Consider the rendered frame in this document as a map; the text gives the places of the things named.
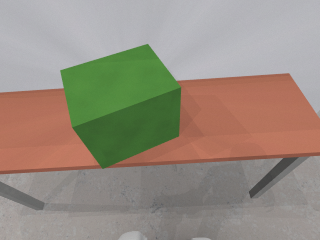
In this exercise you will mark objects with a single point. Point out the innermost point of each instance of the carton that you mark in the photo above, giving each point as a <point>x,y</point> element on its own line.
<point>122,104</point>

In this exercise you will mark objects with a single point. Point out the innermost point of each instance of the table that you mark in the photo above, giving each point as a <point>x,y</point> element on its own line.
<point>221,119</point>

